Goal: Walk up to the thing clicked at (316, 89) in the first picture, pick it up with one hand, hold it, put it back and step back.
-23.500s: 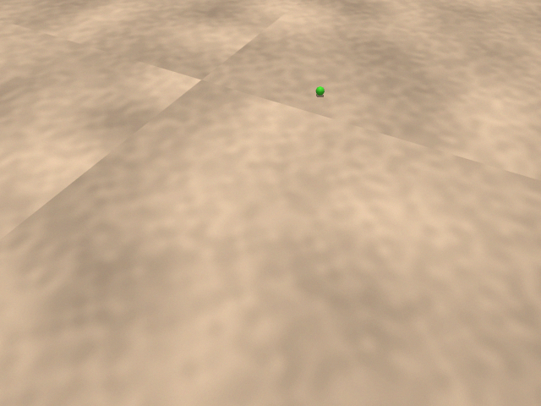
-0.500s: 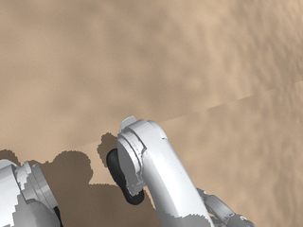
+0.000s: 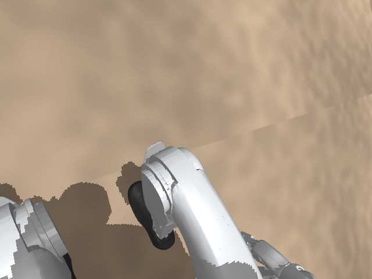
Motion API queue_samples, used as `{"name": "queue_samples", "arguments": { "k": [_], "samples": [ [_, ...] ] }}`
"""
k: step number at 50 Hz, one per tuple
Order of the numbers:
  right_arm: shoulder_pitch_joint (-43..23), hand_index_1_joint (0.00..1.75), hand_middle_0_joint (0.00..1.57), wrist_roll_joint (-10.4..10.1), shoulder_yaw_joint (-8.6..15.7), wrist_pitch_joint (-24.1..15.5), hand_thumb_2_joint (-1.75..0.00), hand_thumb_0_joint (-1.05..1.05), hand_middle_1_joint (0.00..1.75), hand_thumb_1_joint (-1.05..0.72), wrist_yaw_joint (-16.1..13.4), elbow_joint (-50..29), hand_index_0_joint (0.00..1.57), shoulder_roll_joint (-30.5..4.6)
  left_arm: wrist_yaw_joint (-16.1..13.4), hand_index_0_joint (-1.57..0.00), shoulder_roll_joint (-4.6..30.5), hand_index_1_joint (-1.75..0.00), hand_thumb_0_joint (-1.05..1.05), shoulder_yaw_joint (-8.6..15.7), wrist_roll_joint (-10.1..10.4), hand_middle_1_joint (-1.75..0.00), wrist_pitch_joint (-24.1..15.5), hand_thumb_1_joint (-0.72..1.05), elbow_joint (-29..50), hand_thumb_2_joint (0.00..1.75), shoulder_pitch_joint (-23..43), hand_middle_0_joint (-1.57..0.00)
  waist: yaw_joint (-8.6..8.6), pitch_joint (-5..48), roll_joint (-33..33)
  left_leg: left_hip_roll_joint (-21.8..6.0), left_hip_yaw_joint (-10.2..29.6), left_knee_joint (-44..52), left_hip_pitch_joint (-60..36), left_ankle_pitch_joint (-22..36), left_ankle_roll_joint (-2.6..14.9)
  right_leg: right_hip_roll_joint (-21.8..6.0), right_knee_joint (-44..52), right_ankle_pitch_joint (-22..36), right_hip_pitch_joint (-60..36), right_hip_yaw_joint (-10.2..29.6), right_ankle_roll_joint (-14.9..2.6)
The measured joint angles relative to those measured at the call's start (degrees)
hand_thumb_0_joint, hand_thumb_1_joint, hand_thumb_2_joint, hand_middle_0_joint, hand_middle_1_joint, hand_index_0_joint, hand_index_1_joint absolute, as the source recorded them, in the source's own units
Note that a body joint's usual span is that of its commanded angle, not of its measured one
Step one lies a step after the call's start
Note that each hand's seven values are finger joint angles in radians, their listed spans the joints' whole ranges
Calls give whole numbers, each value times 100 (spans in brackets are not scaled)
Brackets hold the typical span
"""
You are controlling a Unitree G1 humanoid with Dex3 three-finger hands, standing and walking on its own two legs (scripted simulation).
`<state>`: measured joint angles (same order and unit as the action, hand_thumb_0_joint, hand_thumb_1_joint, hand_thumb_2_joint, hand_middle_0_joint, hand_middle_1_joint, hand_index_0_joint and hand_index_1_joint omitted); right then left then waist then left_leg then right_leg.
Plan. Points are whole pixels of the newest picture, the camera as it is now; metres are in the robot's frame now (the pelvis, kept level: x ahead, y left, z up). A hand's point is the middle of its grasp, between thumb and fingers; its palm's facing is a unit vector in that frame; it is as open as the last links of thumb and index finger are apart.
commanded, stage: rest palm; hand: left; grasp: from above
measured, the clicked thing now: out of the picture +0.47 +0.36 -0.29
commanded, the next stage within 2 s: close in 0.02 s
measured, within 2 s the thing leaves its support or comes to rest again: leaves its support in 2.00 s
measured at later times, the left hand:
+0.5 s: hand out of the picture +0.45 +0.34 -0.27, palm faces -0.45 -0.16 -0.88, open 12.8 cm
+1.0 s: hand out of the picture +0.45 +0.34 -0.27, palm faces -0.44 -0.16 -0.88, open 10.6 cm
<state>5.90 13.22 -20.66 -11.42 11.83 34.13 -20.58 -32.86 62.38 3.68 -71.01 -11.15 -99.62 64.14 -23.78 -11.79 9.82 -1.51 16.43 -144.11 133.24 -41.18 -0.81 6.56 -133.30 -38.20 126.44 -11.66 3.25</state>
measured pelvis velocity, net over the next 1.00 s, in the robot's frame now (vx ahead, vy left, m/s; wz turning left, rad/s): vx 0.00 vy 0.00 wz -0.01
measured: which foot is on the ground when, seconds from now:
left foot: down 0.00-1.00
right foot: down 0.00-1.00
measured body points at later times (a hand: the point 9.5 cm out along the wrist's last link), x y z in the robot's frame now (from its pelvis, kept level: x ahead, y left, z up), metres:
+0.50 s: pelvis +0.00 +0.00 +0.00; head +0.29 +0.14 +0.31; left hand +0.47 +0.35 -0.22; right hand +0.06 -0.25 -0.05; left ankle +0.06 +0.13 -0.28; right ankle +0.12 -0.11 -0.28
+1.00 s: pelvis +0.00 +0.00 +0.00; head +0.30 +0.15 +0.30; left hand +0.47 +0.35 -0.22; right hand +0.06 -0.24 -0.05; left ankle +0.06 +0.13 -0.28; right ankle +0.12 -0.11 -0.28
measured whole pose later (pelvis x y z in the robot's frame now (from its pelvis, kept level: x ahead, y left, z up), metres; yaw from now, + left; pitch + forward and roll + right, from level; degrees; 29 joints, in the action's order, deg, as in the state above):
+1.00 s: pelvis +0.00 +0.00 +0.00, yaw +0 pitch +28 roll -16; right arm 4.9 13.6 -21.7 -12.0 11.7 33.8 -20.3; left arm -33.7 63.7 3.8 -71.4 -11.6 -98.8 64.4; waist -23.7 -12.9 10.9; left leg -1.7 16.9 -144.3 133.0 -41.5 -0.7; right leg 6.6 -133.0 -38.2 126.0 -12.1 3.4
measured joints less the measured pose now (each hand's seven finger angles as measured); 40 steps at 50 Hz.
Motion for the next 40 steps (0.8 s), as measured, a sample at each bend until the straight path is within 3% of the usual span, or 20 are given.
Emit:
{"name": "queue_samples", "arguments": {
  "k": [13, 28, 40],
  "samples": [
    [-77, 30, 20, 25, -31, -72, -90, -1, 30, -91, -6, -23, 20, 7, -119, -17, 57, -100, 0, 12, -37, -102, -24, -36, 40, 87, 38, -14, 9, -77, 69, -12, 2, 11, -26, 7, -13, 4, 5, 22, -8, -1, -1],
    [-46, 30, 20, -7, -93, -12, -90, -1, 30, -90, -16, -57, 20, -13, 26, -25, 99, -93, 0, 16, 69, -97, 24, -25, 42, 76, 13, -20, -18, -77, 45, -15, 17, 20, -32, 2, 13, 8, 48, 20, -43, -18, 6],
    [-41, 30, 20, 46, -82, -4, -90, -1, 30, -90, -28, -18, 20, 22, -50, -34, 139, -86, 0, -14, -36, -91, -88, -12, 92, 69, -11, -29, 46, -86, 90, -8, 29, -13, -8, 0, 15, 3, 26, 17, -30, -29, 11]
  ]
}}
